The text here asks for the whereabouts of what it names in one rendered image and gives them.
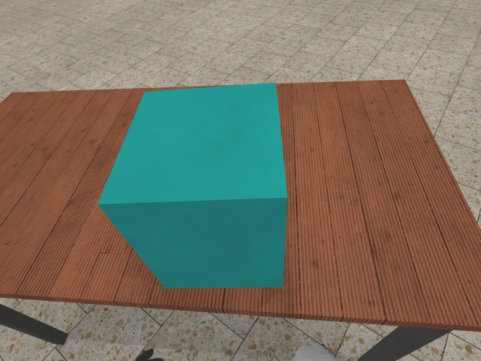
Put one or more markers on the robot right thigh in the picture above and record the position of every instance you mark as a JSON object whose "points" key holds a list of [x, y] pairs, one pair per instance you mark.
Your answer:
{"points": [[313, 353]]}

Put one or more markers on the carton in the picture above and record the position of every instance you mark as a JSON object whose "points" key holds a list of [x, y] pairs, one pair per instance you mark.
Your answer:
{"points": [[199, 187]]}

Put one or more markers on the table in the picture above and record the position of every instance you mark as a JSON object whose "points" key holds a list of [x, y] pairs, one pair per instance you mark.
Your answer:
{"points": [[377, 228]]}

